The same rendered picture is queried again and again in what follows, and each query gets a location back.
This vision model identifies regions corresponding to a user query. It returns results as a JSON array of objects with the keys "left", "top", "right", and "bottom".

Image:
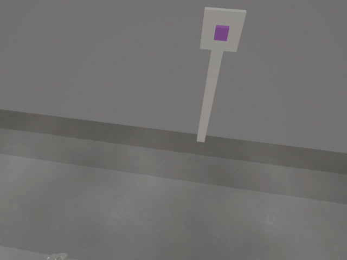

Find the button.
[{"left": 214, "top": 25, "right": 229, "bottom": 41}]

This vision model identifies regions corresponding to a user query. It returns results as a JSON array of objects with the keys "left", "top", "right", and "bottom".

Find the panel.
[{"left": 197, "top": 7, "right": 247, "bottom": 142}]

